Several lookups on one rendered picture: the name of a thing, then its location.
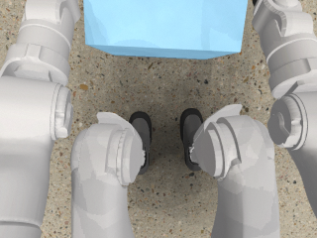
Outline right robot forearm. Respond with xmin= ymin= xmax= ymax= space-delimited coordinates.
xmin=252 ymin=0 xmax=317 ymax=99

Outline robot right foot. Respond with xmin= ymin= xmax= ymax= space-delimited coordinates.
xmin=179 ymin=108 xmax=203 ymax=172

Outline carton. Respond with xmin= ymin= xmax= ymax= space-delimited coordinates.
xmin=83 ymin=0 xmax=248 ymax=60

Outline robot left thigh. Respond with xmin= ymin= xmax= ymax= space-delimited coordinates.
xmin=70 ymin=123 xmax=140 ymax=238

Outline left robot upper arm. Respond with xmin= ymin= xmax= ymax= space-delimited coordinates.
xmin=0 ymin=75 xmax=73 ymax=238

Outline right robot upper arm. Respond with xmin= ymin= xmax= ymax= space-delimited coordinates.
xmin=267 ymin=91 xmax=317 ymax=219

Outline left robot forearm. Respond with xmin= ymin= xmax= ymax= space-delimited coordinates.
xmin=0 ymin=0 xmax=81 ymax=87

